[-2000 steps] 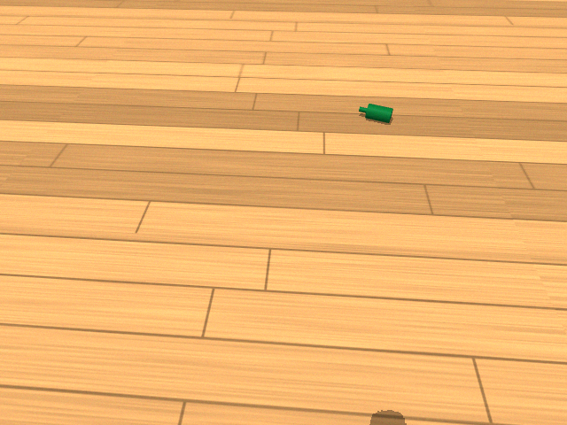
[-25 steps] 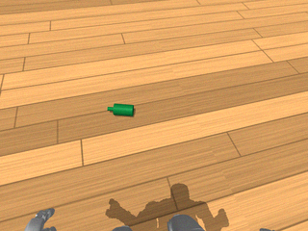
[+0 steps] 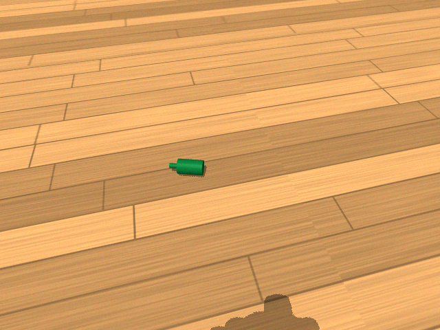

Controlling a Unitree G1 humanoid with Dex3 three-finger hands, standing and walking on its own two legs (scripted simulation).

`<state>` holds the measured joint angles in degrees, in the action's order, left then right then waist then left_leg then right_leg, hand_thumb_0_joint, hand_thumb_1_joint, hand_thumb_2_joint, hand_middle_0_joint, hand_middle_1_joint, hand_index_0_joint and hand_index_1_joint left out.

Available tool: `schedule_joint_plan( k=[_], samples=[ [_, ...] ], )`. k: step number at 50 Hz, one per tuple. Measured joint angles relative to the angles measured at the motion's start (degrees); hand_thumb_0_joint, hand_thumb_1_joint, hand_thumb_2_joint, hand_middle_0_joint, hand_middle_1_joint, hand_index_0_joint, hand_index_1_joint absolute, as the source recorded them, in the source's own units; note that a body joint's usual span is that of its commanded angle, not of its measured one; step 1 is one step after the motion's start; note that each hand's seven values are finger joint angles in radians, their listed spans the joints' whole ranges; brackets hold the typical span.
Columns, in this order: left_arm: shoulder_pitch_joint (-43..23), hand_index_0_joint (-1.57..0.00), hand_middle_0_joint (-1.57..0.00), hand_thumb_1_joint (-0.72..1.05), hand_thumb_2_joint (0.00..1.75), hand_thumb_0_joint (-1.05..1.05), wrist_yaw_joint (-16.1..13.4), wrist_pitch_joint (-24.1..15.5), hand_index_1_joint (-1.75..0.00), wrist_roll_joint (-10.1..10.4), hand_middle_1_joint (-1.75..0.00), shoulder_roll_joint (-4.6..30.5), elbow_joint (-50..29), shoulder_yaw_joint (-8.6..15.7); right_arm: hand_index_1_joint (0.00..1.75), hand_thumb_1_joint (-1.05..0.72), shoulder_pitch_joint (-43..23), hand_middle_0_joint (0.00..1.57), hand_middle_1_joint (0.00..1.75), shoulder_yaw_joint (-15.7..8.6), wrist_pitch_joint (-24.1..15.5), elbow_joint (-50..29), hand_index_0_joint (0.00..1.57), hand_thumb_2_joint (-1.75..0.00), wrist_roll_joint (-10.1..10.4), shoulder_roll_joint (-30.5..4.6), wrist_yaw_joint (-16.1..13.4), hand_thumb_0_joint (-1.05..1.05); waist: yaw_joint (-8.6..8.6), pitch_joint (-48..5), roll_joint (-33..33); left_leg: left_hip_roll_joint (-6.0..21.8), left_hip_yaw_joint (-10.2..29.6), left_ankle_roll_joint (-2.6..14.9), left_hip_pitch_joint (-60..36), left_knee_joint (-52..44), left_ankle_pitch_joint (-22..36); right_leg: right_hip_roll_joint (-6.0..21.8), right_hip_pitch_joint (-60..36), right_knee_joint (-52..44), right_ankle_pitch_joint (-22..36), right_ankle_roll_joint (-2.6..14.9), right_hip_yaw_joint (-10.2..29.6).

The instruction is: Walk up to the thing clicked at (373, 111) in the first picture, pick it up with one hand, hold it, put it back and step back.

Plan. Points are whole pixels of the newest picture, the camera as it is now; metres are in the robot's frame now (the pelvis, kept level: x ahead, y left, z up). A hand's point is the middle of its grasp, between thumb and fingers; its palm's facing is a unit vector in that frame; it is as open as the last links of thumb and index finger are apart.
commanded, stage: step back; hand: left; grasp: from above
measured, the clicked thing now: (186, 166) +1.08 +0.26 -0.72
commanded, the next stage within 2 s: stand in 0.72 s
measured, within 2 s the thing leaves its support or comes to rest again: neither
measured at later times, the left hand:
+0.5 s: hand out of the picture +0.11 +0.26 -0.14, palm faces +0.06 -0.92 -0.38, open 7.4 cm
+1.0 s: hand out of the picture +0.13 +0.26 -0.14, palm faces +0.01 -0.94 -0.34, open 7.4 cm
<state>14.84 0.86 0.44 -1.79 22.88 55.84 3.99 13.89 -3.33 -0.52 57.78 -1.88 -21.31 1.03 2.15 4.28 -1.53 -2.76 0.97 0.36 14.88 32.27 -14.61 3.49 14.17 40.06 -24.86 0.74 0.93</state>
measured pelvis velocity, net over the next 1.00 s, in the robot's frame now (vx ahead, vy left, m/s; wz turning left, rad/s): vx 0.05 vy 0.00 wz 0.01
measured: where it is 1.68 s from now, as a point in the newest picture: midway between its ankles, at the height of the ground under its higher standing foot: outside the picture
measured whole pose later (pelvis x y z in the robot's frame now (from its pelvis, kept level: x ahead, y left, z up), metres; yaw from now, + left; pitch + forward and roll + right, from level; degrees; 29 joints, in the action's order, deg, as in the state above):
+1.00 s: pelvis +0.05 +0.00 +0.02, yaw +1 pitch -3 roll +0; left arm 4.8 0.5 -1.3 -0.5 20.3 64.2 0.4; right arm 1.4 -0.2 -1.4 64.2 -0.2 -19.1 0.6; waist 1.1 3.8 -0.3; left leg 1.1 -2.7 0.1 9.3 20.9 -8.6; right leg 1.8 3.5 20.0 -13.4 -1.5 -0.8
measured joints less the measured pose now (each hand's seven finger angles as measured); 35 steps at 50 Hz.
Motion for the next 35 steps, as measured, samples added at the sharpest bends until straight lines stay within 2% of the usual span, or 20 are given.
schedule_joint_plan(
  k=[3, 6, 8, 10, 13, 15, 18, 21, 23, 24, 25, 26, 29, 31, 35],
  samples=[
    [-0.99, -0.20, -0.20, 0.91, 0.90, 0.01, 0.07, 0.32, -0.30, 0.30, -0.30, 0.47, 0.84, 0.04, 0.30, -0.90, -0.15, 0.20, 0.30, 0.35, -0.92, -1.00, 0.20, -0.90, -0.16, 1.20, 0.33, 0.00, -0.99, -0.40, -0.11, 0.75, 0.03, 1.06, -0.22, -0.44, -0.49, -1.51, 3.01, 6.86, -4.24, 1.10, 0.07],
    [-2.02, -0.20, -0.20, 0.91, 0.90, 0.01, 0.38, -0.43, -0.30, 0.45, -0.30, 0.67, 0.81, 0.30, 0.30, -0.90, -0.58, 0.20, 0.30, 0.60, -1.17, -1.60, 0.21, -0.90, -0.31, 1.56, 0.41, 0.00, -1.86, -0.53, 0.15, 1.65, 0.27, 0.68, -0.62, -1.28, -0.22, -1.71, 4.02, 5.38, -3.92, 1.22, -0.95],
    [-2.65, -0.20, -0.20, 0.91, 0.90, 0.01, 0.45, -1.09, -0.30, 0.38, -0.30, 0.57, 0.71, 0.50, 0.30, -0.90, -0.92, 0.21, 0.30, 0.65, -0.78, -1.80, 0.21, -0.90, -0.22, 1.29, 0.43, 0.00, -2.34, -0.63, 0.71, 2.34, 0.63, -0.10, -0.42, -0.57, -0.68, -2.02, 2.70, -0.43, -1.04, 1.08, -1.74],
    [-3.45, -0.20, -0.20, 0.91, 0.90, 0.00, 0.13, -1.84, -0.30, 0.03, -0.30, 0.02, 0.78, 0.63, 0.30, -0.90, -1.20, 0.21, 0.30, 0.71, -0.05, -1.71, 0.21, -0.90, 0.28, 0.63, 0.20, 0.00, -2.41, -0.52, 2.20, 3.61, 1.52, -1.11, 0.35, 2.27, -2.36, -3.20, 0.67, -5.69, 7.23, 0.97, -2.89],
    [-4.01, -0.20, -0.20, 0.91, 0.90, 0.00, -0.17, -2.58, -0.30, -0.64, -0.30, -1.14, 0.45, 0.40, 0.30, -0.90, -1.35, 0.20, 0.30, 0.82, 1.00, -0.57, 0.20, -0.90, 0.76, 0.31, -0.78, 0.00, -1.62, -1.42, 3.06, 2.13, 4.22, -0.62, 3.51, 10.73, -10.23, -3.66, 0.04, -5.77, 7.36, 1.26, -3.77],
    [-4.30, -0.20, -0.20, 0.91, 0.90, 0.00, -0.33, -2.88, -0.30, -0.38, -0.30, -1.98, 0.30, 0.05, 0.30, -0.90, -1.40, 0.20, 0.30, 0.85, 0.84, -0.17, 0.20, -0.90, 0.89, -0.14, -0.99, 0.00, -1.23, -1.34, 3.17, 1.48, 4.14, -0.50, 5.19, 14.79, -11.18, -3.24, -1.23, -6.99, 7.15, 1.31, -4.06],
    [-4.60, -0.20, -0.20, 0.91, 0.90, 0.00, -0.42, -3.33, -0.30, -0.23, -0.30, -2.82, 0.31, -0.56, 0.30, -0.90, -1.75, 0.20, 0.30, 0.73, 0.34, 0.35, 0.20, -0.90, 0.74, -0.90, -0.87, 0.00, -0.96, -0.99, 3.50, 2.28, 3.47, -0.59, 6.11, 14.28, -10.00, -2.86, -2.68, -8.73, 7.30, 1.02, -4.53],
    [-5.09, -0.21, -0.20, 0.90, 0.90, 0.00, -0.49, -3.35, -0.30, 0.09, -0.30, -2.86, 0.38, -0.89, 0.30, -0.90, -2.44, 0.20, 0.30, 0.70, 0.09, 0.76, 0.20, -0.90, 0.56, -1.16, -0.73, 0.00, -0.97, -0.12, 3.08, 3.72, 1.20, -0.53, 4.77, 8.35, -8.02, -2.18, -3.28, -8.37, 6.41, 0.59, -4.99],
    [-5.49, -0.21, -0.20, 0.90, 0.90, 0.00, -0.62, -3.05, -0.30, 0.45, -0.30, -2.66, 0.39, -1.06, 0.30, -0.90, -3.21, 0.20, 0.30, 0.61, -0.09, 1.01, 0.20, -0.90, 0.48, -1.13, -0.73, 0.00, -1.11, 0.62, 2.67, 4.14, -0.61, -0.16, 2.89, 2.74, -3.70, -1.65, -3.06, -6.71, 5.09, 0.08, -5.29],
    [-5.75, -0.21, -0.20, 0.90, 0.90, 0.00, -0.70, -2.78, -0.30, 0.62, -0.30, -2.50, 0.43, -1.14, 0.30, -0.90, -3.68, 0.20, 0.30, 0.51, -0.24, 1.16, 0.20, -0.90, 0.46, -1.07, -0.78, 0.00, -1.22, 1.05, 2.47, 4.08, -1.02, -0.21, 1.98, 0.21, 1.27, -1.39, -2.80, -5.47, 4.23, -0.24, -5.42],
    [-6.14, -0.21, -0.20, 0.90, 0.90, 0.00, -0.83, -2.42, -0.30, 0.80, -0.30, -2.14, 0.56, -1.16, 0.30, -0.90, -4.44, 0.20, 0.30, 0.41, -0.35, 1.48, 0.20, -0.90, 0.38, -0.57, -0.92, 0.00, -1.06, 1.76, 1.46, 3.49, -1.54, -0.55, 1.50, -0.13, 2.69, -0.66, -2.58, -4.16, 3.43, -0.58, -5.00],
    [-6.39, -0.21, -0.20, 0.90, 0.90, 0.00, -0.97, -1.99, -0.30, 1.09, -0.30, -1.89, 0.70, -1.18, 0.30, -0.90, -5.09, 0.20, 0.30, 0.48, -0.44, 1.64, 0.20, -0.90, 0.37, -0.08, -0.97, 0.00, -0.80, 2.06, 0.63, 3.13, -2.10, -0.67, 1.41, 0.14, 2.13, -0.22, -2.19, -3.24, 3.13, -0.75, -4.38],
    [-7.02, -0.20, -0.20, 0.91, 0.90, 0.00, -1.19, -1.07, -0.30, 1.66, -0.30, -1.47, 1.74, -1.53, 0.30, -0.90, -6.79, 0.20, 0.30, 1.17, -0.47, 1.73, 0.20, -0.90, 0.85, 0.90, -0.82, 0.00, -0.62, 1.70, 0.28, 3.71, -2.46, -0.51, 2.16, 1.72, 0.03, -1.20, -2.03, -3.64, 3.14, -0.17, -2.81],
    [-7.41, -0.20, -0.20, 0.91, 0.90, 0.00, -1.27, -1.15, -0.30, 1.52, -0.30, -1.44, 2.83, -1.70, 0.30, -0.90, -8.24, 0.20, 0.30, 1.73, -0.11, 2.13, 0.20, -0.90, 1.01, 1.47, -0.81, 0.00, -0.54, 1.38, 0.71, 4.58, -2.37, -0.69, 2.26, 2.25, -0.57, -2.12, -3.06, -5.80, 3.73, -1.15, -2.65],
    [-7.40, -0.20, -0.20, 0.91, 0.90, 0.00, -1.01, -1.81, -0.30, 1.24, -0.30, -1.57, 4.60, -2.19, 0.30, -0.90, -11.09, 0.20, 0.30, 2.34, 0.23, 3.09, 0.20, -0.90, 1.30, 2.48, -0.73, 0.00, -0.77, 0.63, 1.08, 5.04, -2.59, -0.87, 0.98, 0.27, 0.06, -2.61, -4.76, -9.11, 5.47, -1.30, -2.45]
  ],
)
